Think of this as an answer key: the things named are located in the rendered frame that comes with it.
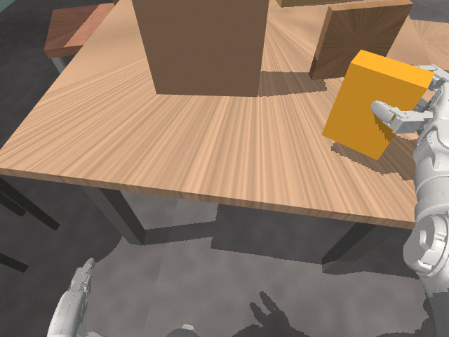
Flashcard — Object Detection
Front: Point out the right robot hand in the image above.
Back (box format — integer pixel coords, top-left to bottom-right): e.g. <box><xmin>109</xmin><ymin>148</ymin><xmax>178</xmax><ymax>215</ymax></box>
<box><xmin>370</xmin><ymin>64</ymin><xmax>449</xmax><ymax>136</ymax></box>

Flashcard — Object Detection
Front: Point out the right robot arm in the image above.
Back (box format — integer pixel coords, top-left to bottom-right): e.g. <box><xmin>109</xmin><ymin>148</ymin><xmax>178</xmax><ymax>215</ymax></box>
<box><xmin>403</xmin><ymin>119</ymin><xmax>449</xmax><ymax>337</ymax></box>

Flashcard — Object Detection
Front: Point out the table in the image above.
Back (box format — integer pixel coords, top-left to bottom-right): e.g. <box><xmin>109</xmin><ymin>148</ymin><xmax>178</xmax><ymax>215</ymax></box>
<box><xmin>0</xmin><ymin>0</ymin><xmax>436</xmax><ymax>275</ymax></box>

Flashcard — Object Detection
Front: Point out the left robot hand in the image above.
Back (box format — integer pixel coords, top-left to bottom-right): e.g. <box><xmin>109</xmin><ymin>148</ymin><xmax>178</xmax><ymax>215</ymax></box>
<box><xmin>47</xmin><ymin>258</ymin><xmax>106</xmax><ymax>337</ymax></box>

